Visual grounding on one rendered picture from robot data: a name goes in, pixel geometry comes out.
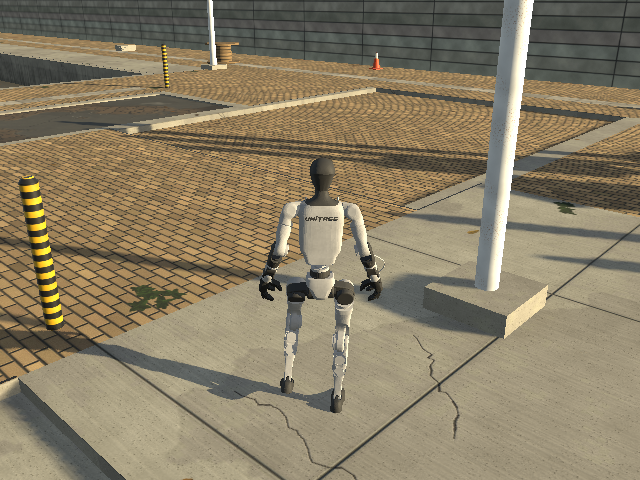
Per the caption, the right robot upper arm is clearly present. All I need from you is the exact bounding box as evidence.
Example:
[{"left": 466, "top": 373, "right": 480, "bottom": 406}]
[{"left": 342, "top": 202, "right": 371, "bottom": 258}]

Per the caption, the robot right foot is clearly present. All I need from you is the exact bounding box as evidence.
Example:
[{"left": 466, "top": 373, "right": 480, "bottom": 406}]
[{"left": 330, "top": 388, "right": 345, "bottom": 413}]

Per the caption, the right robot hand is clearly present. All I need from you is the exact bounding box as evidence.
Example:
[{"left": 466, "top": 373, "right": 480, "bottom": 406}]
[{"left": 360, "top": 278, "right": 383, "bottom": 301}]

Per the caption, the left robot shin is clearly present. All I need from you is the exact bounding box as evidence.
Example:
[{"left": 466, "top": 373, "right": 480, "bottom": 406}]
[{"left": 284, "top": 313, "right": 299, "bottom": 381}]

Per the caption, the left robot forearm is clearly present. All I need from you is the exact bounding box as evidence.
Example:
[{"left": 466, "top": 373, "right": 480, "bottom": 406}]
[{"left": 261, "top": 241, "right": 282, "bottom": 283}]

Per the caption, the right robot forearm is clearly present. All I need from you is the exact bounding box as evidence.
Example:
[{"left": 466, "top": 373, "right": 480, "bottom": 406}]
[{"left": 360, "top": 242, "right": 380, "bottom": 282}]

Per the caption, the left robot upper arm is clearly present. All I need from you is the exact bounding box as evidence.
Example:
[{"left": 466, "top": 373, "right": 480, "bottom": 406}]
[{"left": 273, "top": 201, "right": 301, "bottom": 257}]

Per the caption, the left robot hand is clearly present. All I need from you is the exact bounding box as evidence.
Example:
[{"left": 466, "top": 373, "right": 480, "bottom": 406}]
[{"left": 259, "top": 278, "right": 282, "bottom": 301}]

